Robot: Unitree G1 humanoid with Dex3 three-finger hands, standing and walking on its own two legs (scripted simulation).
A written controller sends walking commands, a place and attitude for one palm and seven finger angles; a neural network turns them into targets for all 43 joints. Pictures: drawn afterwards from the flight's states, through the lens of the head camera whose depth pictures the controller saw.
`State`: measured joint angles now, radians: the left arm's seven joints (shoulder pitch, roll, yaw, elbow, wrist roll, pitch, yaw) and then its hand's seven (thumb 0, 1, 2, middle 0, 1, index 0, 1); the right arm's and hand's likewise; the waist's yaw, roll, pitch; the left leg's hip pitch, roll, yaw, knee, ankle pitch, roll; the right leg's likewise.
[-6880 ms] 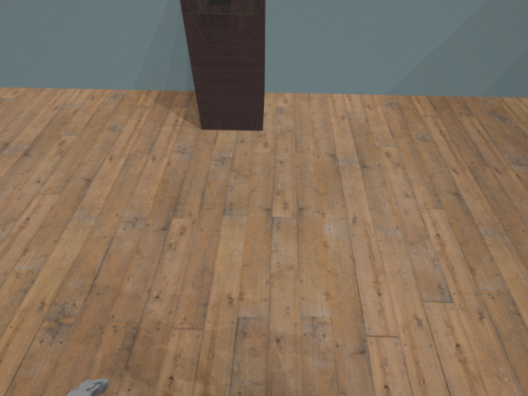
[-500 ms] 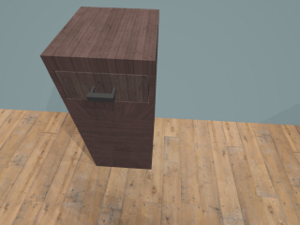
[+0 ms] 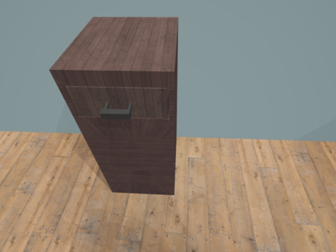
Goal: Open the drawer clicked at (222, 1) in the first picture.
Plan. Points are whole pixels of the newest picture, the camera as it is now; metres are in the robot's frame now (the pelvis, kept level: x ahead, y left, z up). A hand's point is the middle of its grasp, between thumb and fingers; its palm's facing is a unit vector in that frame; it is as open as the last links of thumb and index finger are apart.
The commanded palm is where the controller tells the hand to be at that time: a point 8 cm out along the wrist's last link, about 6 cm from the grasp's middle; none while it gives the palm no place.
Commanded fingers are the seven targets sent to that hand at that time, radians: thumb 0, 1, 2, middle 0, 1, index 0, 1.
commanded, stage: look again from close up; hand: left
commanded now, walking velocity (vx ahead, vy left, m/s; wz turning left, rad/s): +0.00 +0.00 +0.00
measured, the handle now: (117, 109) +0.56 +0.22 -0.01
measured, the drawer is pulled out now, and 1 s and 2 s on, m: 0.00 0.00 0.00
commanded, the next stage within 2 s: raise the hand with hooked fingers in 0.16 s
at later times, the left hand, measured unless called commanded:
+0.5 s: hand (91, 228) +0.18 +0.20 -0.04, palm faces -0.05 -0.44 -0.90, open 7.7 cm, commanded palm +0.13 +0.22 -0.03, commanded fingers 0.00 0.60 0.77 -0.22 -0.50 -0.22 -0.50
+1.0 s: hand (81, 212) +0.21 +0.22 +0.00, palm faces +0.05 -0.07 -1.00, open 10.5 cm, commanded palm +0.17 +0.22 +0.05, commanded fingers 0.00 0.01 0.52 -0.26 -0.87 -0.26 -0.87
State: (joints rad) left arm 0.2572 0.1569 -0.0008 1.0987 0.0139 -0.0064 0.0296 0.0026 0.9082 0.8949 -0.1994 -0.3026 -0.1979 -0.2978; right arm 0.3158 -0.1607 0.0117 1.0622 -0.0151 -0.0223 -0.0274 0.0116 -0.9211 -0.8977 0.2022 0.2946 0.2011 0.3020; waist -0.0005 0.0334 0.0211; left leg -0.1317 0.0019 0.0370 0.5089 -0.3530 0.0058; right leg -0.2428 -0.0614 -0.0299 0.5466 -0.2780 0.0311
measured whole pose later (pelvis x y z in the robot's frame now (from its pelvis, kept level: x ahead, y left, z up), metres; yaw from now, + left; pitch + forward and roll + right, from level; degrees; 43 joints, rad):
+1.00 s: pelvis -0.03 -0.02 -0.03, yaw +0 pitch +7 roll +1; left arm 0.27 0.37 -0.03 -0.03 1.02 0.04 0.34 0.00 0.22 0.61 -0.27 -0.73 -0.27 -0.73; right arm 0.11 -0.17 0.03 0.57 -0.06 0.07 0.00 0.01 -0.90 -0.90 0.21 0.30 0.20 0.30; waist 0.07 0.04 -0.06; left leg -0.49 0.03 0.03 0.81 -0.44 -0.02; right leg -0.60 -0.04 -0.02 0.83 -0.35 -0.01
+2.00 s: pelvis -0.02 -0.01 +0.01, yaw +0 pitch +1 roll +1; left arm -0.11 0.50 -0.02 0.05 0.92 -0.05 0.00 0.00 -0.49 0.30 -0.32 -1.20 -0.32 -1.20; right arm 0.16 -0.27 -0.02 0.63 0.00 0.10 -0.01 0.01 -0.91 -0.90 0.20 0.30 0.20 0.30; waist 0.08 0.08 0.01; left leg -0.17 0.01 0.04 0.42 -0.27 -0.01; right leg -0.28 -0.05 -0.03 0.46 -0.19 0.01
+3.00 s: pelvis -0.02 -0.01 +0.00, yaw +0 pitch +7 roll +1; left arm -0.52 0.48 -0.07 0.60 1.02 -0.13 0.14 0.00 -0.49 0.30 -0.32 -1.20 -0.32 -1.20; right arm 0.26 -0.27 -0.07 0.68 0.01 0.10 -0.03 0.01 -0.91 -0.90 0.20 0.29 0.20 0.30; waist 0.01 0.05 -0.03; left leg -0.34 0.01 0.05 0.51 -0.30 0.00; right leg -0.45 -0.05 -0.02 0.54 -0.21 0.01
